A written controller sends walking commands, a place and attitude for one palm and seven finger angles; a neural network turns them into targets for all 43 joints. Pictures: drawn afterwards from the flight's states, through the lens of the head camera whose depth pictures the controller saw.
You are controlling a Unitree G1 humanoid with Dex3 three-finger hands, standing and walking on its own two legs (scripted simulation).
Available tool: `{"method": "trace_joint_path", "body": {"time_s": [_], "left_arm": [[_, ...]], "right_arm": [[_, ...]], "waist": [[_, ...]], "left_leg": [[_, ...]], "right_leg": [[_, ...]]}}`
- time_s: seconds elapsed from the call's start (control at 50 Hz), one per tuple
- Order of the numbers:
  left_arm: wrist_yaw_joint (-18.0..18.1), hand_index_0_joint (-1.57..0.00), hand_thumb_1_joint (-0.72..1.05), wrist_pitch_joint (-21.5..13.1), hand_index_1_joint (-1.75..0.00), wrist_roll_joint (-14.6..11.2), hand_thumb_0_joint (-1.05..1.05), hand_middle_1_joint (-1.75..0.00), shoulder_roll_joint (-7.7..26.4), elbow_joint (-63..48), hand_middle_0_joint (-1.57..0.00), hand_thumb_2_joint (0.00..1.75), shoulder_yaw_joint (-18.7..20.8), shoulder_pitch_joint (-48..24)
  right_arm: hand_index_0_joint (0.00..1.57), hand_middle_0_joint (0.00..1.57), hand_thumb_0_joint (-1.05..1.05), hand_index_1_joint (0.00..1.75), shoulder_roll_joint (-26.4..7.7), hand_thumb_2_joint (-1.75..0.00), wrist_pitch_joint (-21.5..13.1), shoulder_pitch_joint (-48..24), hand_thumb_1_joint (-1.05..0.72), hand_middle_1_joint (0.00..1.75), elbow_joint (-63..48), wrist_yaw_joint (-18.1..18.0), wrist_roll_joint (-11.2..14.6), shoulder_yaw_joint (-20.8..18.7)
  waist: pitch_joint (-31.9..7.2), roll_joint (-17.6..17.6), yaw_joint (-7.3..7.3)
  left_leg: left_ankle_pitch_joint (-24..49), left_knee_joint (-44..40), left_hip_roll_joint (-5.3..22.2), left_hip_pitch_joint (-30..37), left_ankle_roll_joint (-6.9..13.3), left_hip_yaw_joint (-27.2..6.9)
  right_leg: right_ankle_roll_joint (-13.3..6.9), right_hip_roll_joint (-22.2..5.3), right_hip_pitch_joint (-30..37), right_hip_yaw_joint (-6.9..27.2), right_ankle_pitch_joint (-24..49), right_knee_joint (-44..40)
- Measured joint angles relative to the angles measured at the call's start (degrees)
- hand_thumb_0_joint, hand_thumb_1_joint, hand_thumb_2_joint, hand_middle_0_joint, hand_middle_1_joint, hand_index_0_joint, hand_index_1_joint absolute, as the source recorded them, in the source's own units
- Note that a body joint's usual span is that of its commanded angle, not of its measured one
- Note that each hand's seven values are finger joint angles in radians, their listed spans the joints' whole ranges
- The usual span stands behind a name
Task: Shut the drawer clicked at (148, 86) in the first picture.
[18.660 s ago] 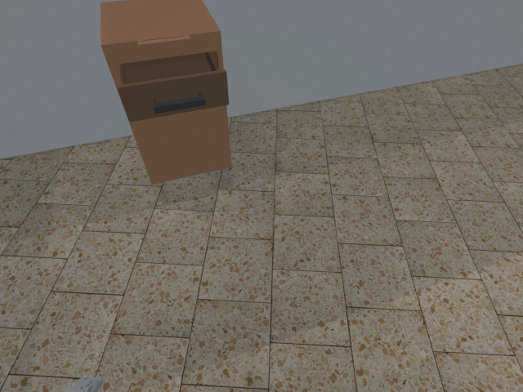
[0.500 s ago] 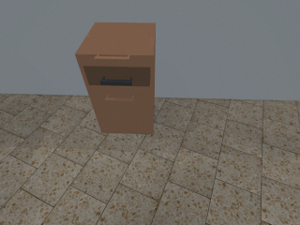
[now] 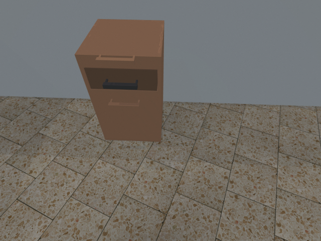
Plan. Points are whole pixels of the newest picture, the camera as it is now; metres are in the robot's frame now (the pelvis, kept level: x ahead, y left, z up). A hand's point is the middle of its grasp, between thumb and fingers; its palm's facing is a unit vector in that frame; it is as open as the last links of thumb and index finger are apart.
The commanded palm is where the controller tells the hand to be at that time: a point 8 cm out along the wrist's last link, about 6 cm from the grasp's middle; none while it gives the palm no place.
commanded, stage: look to check the result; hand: left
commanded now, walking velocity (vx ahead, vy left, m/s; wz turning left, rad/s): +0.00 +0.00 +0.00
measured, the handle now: (121, 83) +0.90 +0.27 -0.19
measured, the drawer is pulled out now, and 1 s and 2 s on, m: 0.00 0.00 0.00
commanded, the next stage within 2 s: stand and wait in 0.26 s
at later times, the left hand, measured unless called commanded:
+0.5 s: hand out of the picture -0.02 +0.16 -0.17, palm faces +0.05 -0.98 -0.18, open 7.4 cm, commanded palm none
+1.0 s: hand out of the picture -0.01 +0.17 -0.17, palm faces +0.03 -0.98 -0.19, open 7.4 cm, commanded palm none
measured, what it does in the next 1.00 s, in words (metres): stands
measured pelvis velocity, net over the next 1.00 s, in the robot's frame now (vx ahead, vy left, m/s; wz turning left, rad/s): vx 0.01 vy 0.01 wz -0.02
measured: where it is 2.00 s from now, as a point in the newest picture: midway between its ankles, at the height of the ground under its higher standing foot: outside the picture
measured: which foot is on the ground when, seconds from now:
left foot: down 0.00-1.00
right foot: down 0.00-1.00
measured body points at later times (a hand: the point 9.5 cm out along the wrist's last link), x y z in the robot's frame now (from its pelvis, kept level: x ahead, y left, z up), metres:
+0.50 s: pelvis +0.01 +0.01 +0.00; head +0.02 +0.00 +0.45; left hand -0.02 +0.21 -0.16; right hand -0.01 -0.20 -0.16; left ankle +0.05 +0.13 -0.74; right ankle -0.06 -0.07 -0.74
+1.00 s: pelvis +0.01 +0.01 +0.00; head +0.02 +0.00 +0.45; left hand -0.01 +0.23 -0.16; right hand +0.00 -0.21 -0.16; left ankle +0.05 +0.13 -0.74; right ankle -0.06 -0.07 -0.74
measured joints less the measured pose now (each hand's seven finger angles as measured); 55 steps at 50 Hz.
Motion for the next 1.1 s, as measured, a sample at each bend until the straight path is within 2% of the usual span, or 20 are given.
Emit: {"method": "trace_joint_path", "body": {"time_s": [1.1], "left_arm": [[-0.45, -0.20, 0.91, -0.29, -0.30, 0.08, 0.00, -0.30, 1.94, -0.34, -0.20, 0.90, 0.09, -2.82]], "right_arm": [[0.20, 0.20, 0.00, 0.30, -1.65, -0.90, -0.62, -2.04, -0.91, 0.30, 0.40, 0.22, -0.06, 0.08]], "waist": [[0.18, -0.43, -0.04]], "left_leg": [[0.49, -2.45, -0.78, 1.62, 0.78, 1.40]], "right_leg": [[0.80, -1.05, 0.96, 1.23, 0.45, -1.69]]}}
